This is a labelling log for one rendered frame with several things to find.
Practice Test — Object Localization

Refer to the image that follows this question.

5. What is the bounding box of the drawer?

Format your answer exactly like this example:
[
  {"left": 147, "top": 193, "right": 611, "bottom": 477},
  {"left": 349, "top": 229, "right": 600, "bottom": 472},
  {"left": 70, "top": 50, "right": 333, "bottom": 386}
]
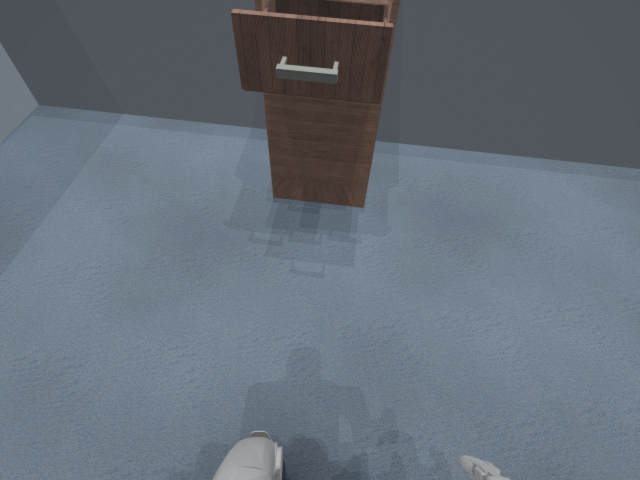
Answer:
[{"left": 231, "top": 0, "right": 393, "bottom": 104}]

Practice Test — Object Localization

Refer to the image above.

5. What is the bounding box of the cabinet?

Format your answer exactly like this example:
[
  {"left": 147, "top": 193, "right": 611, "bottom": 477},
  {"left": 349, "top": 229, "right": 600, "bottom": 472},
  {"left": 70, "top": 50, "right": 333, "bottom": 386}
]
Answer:
[{"left": 255, "top": 0, "right": 400, "bottom": 208}]

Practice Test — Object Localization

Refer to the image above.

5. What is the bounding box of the robot left thigh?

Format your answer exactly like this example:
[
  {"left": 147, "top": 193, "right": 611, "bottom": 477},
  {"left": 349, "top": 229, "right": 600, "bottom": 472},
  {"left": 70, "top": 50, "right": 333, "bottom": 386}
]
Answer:
[{"left": 212, "top": 437, "right": 283, "bottom": 480}]

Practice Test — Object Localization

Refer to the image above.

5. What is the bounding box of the robot right hand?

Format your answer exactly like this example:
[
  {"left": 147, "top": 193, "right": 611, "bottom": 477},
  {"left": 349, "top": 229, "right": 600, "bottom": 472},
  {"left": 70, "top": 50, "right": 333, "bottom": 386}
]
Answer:
[{"left": 460, "top": 455, "right": 510, "bottom": 480}]

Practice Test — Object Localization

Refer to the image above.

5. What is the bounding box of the handle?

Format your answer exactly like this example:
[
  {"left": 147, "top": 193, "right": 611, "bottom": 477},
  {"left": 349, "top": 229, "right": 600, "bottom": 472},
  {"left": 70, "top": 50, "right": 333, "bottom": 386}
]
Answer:
[{"left": 275, "top": 56, "right": 339, "bottom": 84}]

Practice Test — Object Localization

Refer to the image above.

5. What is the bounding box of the robot left shin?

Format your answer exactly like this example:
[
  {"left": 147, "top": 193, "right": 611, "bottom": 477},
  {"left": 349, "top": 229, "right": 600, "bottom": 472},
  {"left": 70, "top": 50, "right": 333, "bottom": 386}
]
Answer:
[{"left": 249, "top": 431, "right": 272, "bottom": 440}]

